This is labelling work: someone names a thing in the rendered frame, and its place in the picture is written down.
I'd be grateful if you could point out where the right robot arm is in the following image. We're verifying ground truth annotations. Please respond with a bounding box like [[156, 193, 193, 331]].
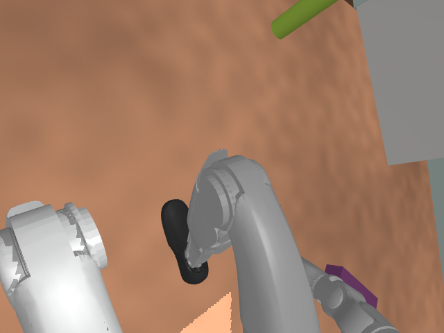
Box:
[[313, 275, 399, 333]]

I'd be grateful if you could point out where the right robot hand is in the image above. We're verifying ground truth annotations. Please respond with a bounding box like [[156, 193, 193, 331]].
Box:
[[301, 257, 328, 294]]

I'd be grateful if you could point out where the right robot foot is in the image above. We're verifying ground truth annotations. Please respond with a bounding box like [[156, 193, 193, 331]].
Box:
[[161, 199, 209, 284]]

